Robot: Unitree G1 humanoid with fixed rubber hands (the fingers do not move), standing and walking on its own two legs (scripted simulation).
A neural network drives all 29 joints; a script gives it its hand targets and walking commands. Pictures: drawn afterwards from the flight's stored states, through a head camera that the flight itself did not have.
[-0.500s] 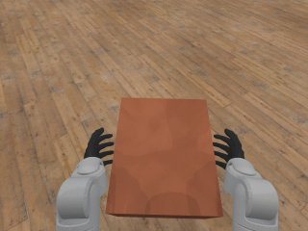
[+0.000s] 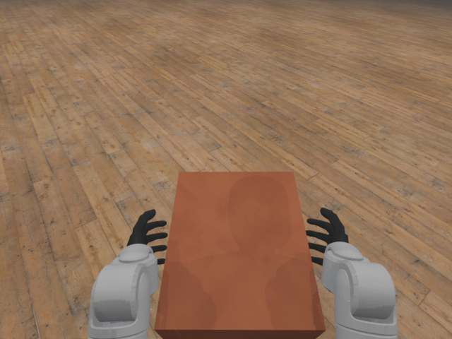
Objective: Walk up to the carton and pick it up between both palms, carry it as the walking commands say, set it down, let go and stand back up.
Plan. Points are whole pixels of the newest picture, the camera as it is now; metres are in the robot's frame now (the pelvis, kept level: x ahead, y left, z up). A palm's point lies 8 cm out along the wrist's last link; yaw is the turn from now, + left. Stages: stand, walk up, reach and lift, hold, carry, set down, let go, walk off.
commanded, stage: carry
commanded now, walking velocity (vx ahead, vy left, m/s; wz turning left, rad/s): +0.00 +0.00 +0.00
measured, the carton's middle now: (236, 253) +0.30 +0.01 +0.02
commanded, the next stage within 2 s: none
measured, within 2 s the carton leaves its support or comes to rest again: neither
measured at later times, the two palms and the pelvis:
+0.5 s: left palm (145, 259) +0.24 +0.15 +0.09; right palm (340, 270) +0.24 -0.15 +0.08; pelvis -0.02 +0.00 +0.00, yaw +1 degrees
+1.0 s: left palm (140, 243) +0.29 +0.18 +0.06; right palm (313, 247) +0.30 -0.13 +0.06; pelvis +0.02 +0.02 +0.00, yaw +2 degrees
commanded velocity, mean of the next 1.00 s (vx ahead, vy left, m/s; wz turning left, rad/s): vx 0.00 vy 0.00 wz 0.00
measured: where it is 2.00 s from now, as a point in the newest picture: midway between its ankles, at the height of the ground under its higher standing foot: outside the picture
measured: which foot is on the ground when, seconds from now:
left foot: down 0.00-1.00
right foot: down 0.00-1.00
